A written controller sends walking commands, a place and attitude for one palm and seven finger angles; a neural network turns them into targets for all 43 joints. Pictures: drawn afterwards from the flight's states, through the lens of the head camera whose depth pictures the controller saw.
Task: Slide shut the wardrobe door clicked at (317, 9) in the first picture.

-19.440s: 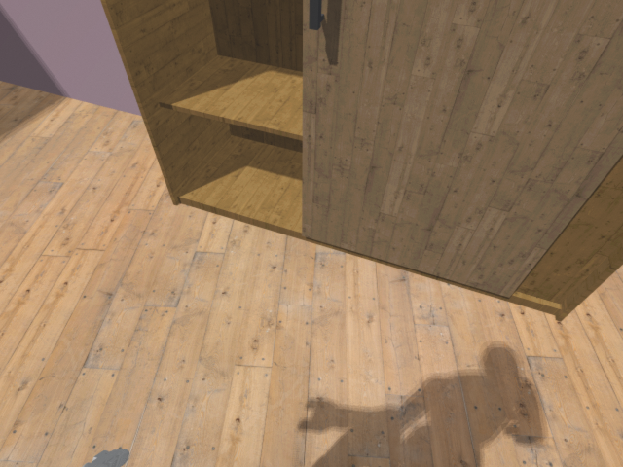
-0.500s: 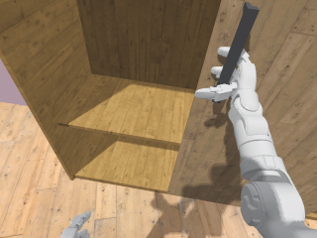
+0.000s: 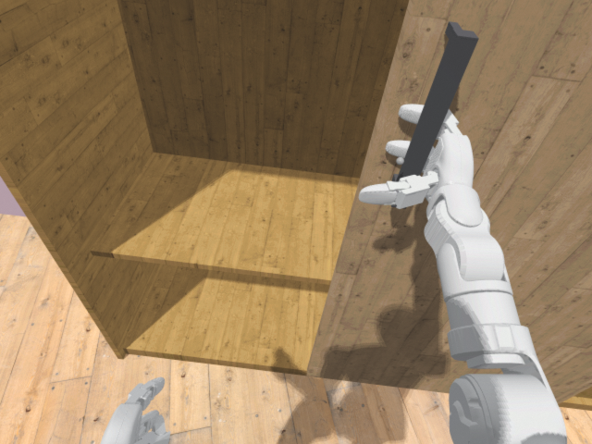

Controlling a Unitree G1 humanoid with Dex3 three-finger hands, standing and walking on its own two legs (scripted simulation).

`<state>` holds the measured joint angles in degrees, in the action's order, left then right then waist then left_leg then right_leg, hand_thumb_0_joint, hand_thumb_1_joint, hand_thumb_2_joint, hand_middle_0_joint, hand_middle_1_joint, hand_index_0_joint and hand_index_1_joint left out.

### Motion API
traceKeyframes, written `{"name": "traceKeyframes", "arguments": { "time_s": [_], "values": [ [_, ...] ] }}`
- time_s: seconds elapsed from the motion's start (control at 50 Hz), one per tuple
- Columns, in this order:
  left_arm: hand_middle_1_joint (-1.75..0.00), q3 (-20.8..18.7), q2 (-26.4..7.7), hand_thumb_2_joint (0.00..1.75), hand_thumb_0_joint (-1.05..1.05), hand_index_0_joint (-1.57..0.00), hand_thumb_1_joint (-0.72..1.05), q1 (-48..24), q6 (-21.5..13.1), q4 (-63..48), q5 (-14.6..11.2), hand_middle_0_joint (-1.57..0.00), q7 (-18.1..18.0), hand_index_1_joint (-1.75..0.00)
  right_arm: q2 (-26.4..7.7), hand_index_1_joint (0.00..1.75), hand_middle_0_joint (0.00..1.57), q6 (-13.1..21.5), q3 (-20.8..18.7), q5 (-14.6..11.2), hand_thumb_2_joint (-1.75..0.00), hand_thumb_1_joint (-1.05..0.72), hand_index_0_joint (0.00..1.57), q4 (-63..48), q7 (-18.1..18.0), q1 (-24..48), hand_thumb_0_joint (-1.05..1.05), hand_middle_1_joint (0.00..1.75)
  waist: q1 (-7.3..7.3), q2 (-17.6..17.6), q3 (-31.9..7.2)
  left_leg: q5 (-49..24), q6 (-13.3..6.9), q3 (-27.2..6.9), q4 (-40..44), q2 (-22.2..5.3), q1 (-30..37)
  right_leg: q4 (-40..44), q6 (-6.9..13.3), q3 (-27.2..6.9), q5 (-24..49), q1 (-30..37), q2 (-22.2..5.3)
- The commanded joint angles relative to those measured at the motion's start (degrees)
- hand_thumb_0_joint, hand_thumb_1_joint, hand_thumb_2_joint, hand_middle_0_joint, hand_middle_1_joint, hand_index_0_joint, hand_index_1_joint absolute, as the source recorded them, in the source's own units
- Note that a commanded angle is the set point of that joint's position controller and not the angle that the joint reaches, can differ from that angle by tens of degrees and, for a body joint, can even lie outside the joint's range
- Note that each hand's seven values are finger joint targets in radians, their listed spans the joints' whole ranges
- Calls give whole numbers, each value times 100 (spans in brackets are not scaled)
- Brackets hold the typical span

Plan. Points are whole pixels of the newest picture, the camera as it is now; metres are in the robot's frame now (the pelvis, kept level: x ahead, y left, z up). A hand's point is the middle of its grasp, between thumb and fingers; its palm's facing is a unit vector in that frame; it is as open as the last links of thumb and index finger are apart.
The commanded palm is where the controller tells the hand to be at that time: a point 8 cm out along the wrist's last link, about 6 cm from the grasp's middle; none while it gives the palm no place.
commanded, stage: slide the fingers in behind the handle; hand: right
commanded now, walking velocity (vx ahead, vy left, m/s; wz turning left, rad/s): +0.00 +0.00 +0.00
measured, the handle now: (422, 125) +0.46 -0.12 +0.24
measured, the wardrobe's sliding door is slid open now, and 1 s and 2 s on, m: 0.62 0.62 0.62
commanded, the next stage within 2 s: grip the handle and tug to test in 0.86 s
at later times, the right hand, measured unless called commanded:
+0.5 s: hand (399, 162) +0.42 -0.09 +0.21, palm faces +0.06 +1.00 -0.02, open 14.4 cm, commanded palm +0.38 -0.11 +0.21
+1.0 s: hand (400, 166) +0.40 -0.09 +0.21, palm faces +0.07 +1.00 -0.03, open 14.6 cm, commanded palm +0.37 -0.11 +0.21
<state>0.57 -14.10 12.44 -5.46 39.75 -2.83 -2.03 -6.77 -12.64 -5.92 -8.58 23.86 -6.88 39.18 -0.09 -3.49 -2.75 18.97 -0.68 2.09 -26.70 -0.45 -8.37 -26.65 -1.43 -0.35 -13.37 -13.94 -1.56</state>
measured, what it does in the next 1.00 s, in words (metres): stands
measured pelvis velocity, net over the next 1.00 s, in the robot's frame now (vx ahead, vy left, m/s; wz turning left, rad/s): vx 0.01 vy -0.01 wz -0.01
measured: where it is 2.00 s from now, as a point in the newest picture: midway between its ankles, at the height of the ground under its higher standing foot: outside the picture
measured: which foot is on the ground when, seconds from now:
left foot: down 0.00-1.00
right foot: down 0.00-1.00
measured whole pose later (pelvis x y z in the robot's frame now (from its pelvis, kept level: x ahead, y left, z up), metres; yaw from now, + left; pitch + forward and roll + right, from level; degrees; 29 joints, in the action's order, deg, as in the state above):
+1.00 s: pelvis +0.01 -0.01 +0.00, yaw -1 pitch +0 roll +0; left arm 0.8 -12.6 11.1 -1.2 38.3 -1.9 -0.1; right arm -4.1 -16.2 -1.8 -7.4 15.7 -10.7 35.3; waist 0.3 -3.6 -2.7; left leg 19.5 0.2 2.5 -26.5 -1.5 -6.6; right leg -27.8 -0.6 -0.6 -14.5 -13.1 -0.5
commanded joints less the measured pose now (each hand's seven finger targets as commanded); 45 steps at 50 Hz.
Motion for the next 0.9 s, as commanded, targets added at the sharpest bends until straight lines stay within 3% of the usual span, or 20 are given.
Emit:
{"name": "traceKeyframes", "arguments": {
  "time_s": [0.0,0.04,0.06,0.14,0.18,0.2,0.24,0.32,0.38,0.4,0.42,0.5,0.54,0.58,0.6,0.68,0.74,0.78,0.88],
  "values": [
    [-30,-151,-469,90,0,-20,90,-489,-221,-857,-17,-20,19,-30,-80,120,30,353,374,-61,-30,50,30,-1677,156,2883,0,120,-220,621,-1730,-3244,24,115,188,156,-156,-158,402,170,2225,1522,271],
    [-30,-154,-467,90,0,-20,90,-547,-166,-874,-5,-20,37,-30,6,120,30,319,489,-40,-30,50,30,-1680,139,2655,0,120,-178,530,-1714,-3229,-11,131,169,144,-104,-198,383,166,2312,1519,268],
    [-30,-150,-457,90,0,-20,90,-533,-149,-872,-25,-20,48,-30,118,120,30,294,561,-30,-30,50,30,-1633,127,2716,0,120,-232,641,-1642,-3262,12,132,169,172,-235,-202,393,150,2292,1535,258],
    [-30,-160,-425,90,0,-20,90,-568,-87,-867,2,-20,66,-30,384,120,30,264,881,29,-30,50,30,-1792,58,2916,0,120,-279,453,-1704,-3203,-44,166,102,159,-266,-270,376,75,2471,1674,245],
    [-30,-185,-442,90,0,-20,90,-553,-76,-895,15,-20,85,-30,303,120,30,258,777,17,-30,50,30,-1897,23,2841,0,120,-256,540,-1932,-3308,-26,157,66,179,-262,-291,381,43,2577,1765,238],
    [-30,-168,-417,90,0,-20,90,-582,-72,-898,19,-20,93,-30,460,120,30,256,929,26,-30,50,30,-1923,38,2936,0,120,-298,550,-1878,-3374,-23,167,46,173,-294,-297,385,48,2641,1792,237],
    [-30,-160,-433,90,0,-20,90,-575,-28,-886,48,-20,102,-30,398,120,30,242,877,12,-30,50,30,-1845,29,2739,0,120,-232,710,-1873,-3354,-44,207,43,160,-143,-287,379,23,2650,1679,244],
    [-30,-157,-394,90,0,-20,90,-623,-17,-924,32,-20,134,-30,557,120,30,237,1008,14,-30,50,30,-2027,30,2905,0,120,-277,494,-1914,-3295,-42,205,16,183,-295,-310,362,-10,2699,1824,220],
    [-30,-158,-414,90,0,-20,90,-628,29,-911,47,-20,131,-30,376,120,30,197,832,-8,-30,50,30,-1980,0,2862,0,120,-238,498,-1902,-3216,-49,196,57,187,-235,-288,354,2,2559,1723,232],
    [-30,-148,-416,90,0,-20,90,-627,35,-918,46,-20,133,-30,423,120,30,192,874,4,-30,50,30,-1964,-6,2865,0,120,-245,590,-1882,-3177,-56,216,32,192,-245,-277,345,-35,2592,1714,215],
    [-30,-144,-394,90,0,-20,90,-651,39,-926,35,-20,143,-30,559,120,30,180,988,13,-30,50,30,-1945,-1,2876,0,120,-257,439,-1806,-3101,-62,215,30,193,-324,-276,338,-42,2591,1736,209],
    [-30,-172,-382,90,0,-20,90,-660,33,-990,49,-20,196,-30,554,120,30,254,1027,38,-30,50,30,-2300,-37,2747,0,120,-223,310,-2056,-3133,-70,223,11,192,-255,-290,313,-74,2798,1915,178],
    [-30,-164,-378,90,0,-20,90,-658,61,-982,70,-20,222,-30,597,120,30,267,1089,39,-30,50,30,-2234,-56,2508,0,120,-178,387,-1949,-3042,-102,259,24,181,-153,-282,294,-117,2808,1796,170],
    [-30,-184,-403,90,0,-20,90,-649,55,-1018,61,-20,231,-30,493,120,30,297,992,22,-30,50,30,-2407,-62,2546,0,120,-197,518,-2028,-3093,-75,244,35,211,-182,-251,304,-111,2784,1863,152],
    [-30,-176,-379,90,0,-20,90,-695,37,-1056,53,-20,238,-30,606,120,30,299,1088,29,-30,50,30,-2490,-45,2525,0,120,-202,403,-2007,-3131,-67,228,41,209,-218,-270,318,-83,2808,1895,163],
    [-30,-185,-401,90,0,-20,90,-710,70,-1059,62,-20,235,-30,422,120,30,245,941,24,-30,50,30,-2617,-62,2369,0,120,-168,437,-2030,-3207,-69,236,59,210,-117,-253,310,-63,2818,1864,162],
    [-30,-163,-411,90,0,-20,90,-725,108,-990,74,-20,205,-30,408,120,30,167,962,47,-30,50,30,-2517,-91,2502,0,120,-190,493,-1839,-3000,-90,255,116,193,-88,-196,300,-71,2559,1706,182],
    [-30,-169,-402,90,0,-20,90,-743,99,-1024,60,-20,200,-30,371,120,30,130,900,53,-30,50,30,-2580,-103,2490,0,120,-194,336,-1911,-3060,-77,221,118,208,-164,-211,310,-49,2612,1820,182],
    [-30,-170,-389,90,0,-20,90,-766,114,-1034,63,-20,194,-30,515,120,30,133,1031,34,-30,50,30,-2600,-74,2533,0,120,-233,459,-1856,-3090,-68,226,130,206,-183,-209,321,-50,2589,1827,177]
  ]
}}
